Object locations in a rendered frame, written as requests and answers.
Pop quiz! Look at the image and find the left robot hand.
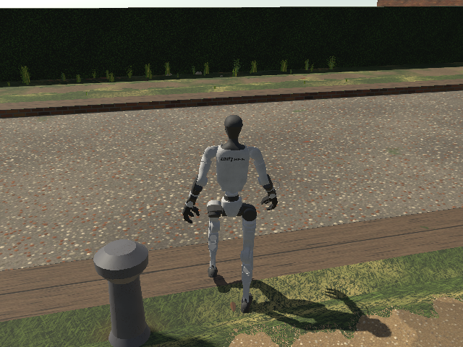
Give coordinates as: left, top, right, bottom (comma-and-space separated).
182, 204, 200, 223

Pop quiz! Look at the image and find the right robot shin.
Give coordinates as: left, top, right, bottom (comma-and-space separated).
242, 251, 253, 303

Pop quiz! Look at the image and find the right robot hand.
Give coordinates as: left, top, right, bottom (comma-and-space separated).
261, 196, 278, 210

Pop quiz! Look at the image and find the robot right forearm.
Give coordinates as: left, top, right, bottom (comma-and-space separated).
263, 174, 276, 199

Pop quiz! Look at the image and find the robot left forearm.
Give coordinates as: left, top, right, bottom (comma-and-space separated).
185, 175, 203, 207

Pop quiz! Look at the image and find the robot left upper arm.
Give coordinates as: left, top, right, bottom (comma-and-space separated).
196, 146, 218, 187

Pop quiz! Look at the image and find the left robot thigh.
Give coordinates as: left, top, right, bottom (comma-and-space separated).
207, 200, 222, 233

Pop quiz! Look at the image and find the robot right upper arm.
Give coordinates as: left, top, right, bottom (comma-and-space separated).
248, 146, 270, 186

